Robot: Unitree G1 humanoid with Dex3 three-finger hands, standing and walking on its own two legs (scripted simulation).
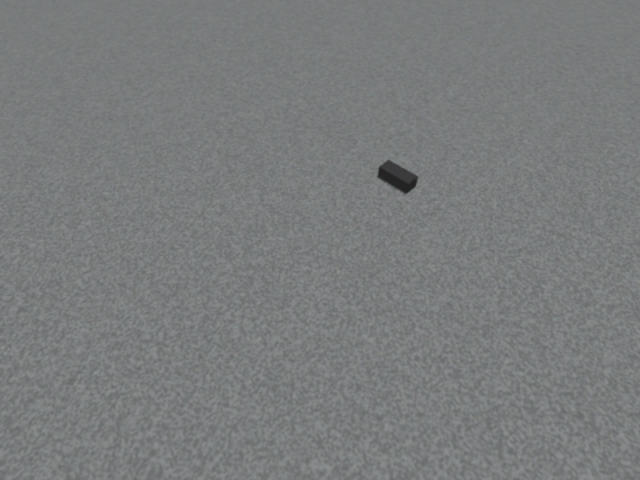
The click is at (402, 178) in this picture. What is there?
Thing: lying carton
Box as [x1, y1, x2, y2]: [378, 160, 417, 193]
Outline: 379,166 378,176 406,193 415,186 417,178 416,175 389,160
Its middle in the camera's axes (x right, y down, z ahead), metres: +0.36 -0.32 +1.85
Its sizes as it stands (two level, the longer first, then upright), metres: 0.172 0.072 0.061
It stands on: the floor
